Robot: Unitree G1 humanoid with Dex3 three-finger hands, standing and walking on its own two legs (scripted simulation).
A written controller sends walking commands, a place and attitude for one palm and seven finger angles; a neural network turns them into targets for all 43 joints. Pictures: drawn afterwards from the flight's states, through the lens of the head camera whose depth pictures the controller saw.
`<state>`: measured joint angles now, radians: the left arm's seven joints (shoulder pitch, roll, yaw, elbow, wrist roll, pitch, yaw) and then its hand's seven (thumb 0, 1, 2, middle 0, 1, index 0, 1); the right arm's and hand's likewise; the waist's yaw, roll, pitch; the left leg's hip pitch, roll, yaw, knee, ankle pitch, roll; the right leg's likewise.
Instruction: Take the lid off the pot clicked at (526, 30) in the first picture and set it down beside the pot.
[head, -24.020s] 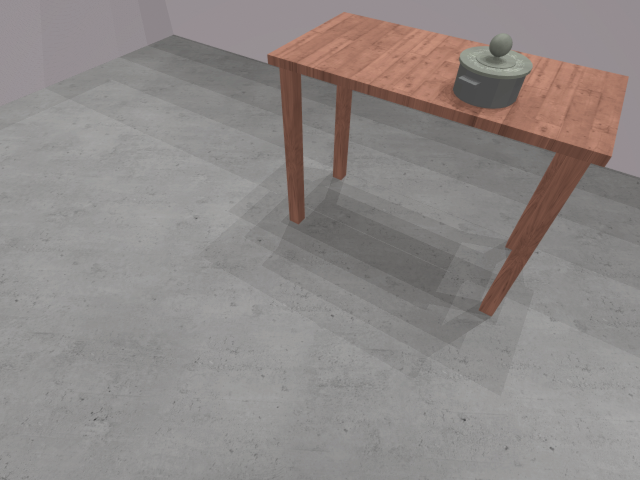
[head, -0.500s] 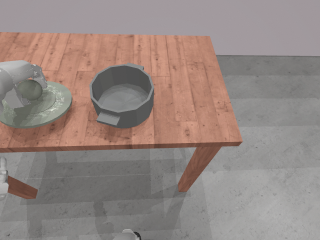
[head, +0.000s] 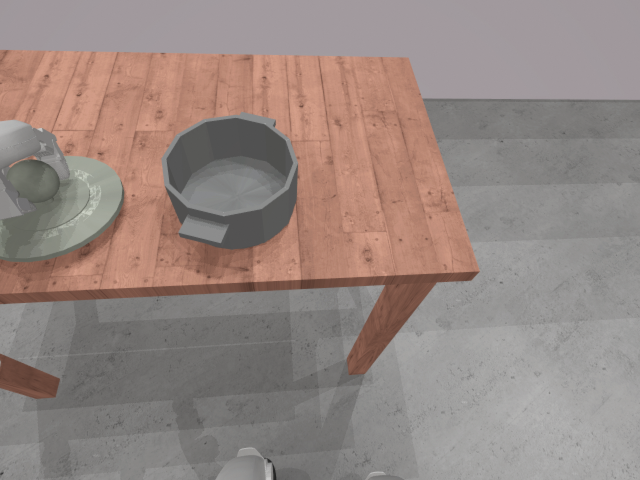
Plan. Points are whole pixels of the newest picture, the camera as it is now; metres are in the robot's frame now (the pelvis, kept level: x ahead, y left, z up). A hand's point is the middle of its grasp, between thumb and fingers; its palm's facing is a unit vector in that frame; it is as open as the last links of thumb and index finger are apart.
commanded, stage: lower the lid onto the table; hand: left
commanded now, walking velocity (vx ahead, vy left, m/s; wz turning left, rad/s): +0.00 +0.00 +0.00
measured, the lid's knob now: (33, 181) +0.47 +0.34 +0.06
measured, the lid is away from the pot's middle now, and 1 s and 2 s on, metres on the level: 0.24 0.24 0.24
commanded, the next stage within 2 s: open the fingers wide in 0.10 s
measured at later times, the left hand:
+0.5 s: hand (14, 209) +0.43 +0.35 +0.06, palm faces -0.44 -0.12 -0.89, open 8.3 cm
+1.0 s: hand (19, 209) +0.43 +0.34 +0.07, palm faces -0.44 -0.10 -0.89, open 9.9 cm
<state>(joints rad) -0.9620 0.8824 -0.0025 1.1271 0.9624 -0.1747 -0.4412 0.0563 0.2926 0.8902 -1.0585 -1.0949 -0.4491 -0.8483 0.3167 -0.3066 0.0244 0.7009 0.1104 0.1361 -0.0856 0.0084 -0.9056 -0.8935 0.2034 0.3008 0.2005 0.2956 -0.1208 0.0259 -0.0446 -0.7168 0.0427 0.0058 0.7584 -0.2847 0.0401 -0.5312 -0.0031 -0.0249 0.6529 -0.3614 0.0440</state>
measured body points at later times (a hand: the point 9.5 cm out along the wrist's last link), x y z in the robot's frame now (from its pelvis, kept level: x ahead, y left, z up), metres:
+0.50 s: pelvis -0.01 +0.01 -0.01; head +0.08 +0.03 +0.44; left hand +0.45 +0.35 +0.11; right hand +0.03 -0.27 -0.12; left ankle +0.04 +0.09 -0.71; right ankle -0.03 -0.16 -0.71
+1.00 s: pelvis -0.01 +0.01 +0.00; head +0.07 +0.03 +0.44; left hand +0.44 +0.34 +0.12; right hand +0.03 -0.27 -0.12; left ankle +0.04 +0.09 -0.71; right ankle -0.03 -0.16 -0.71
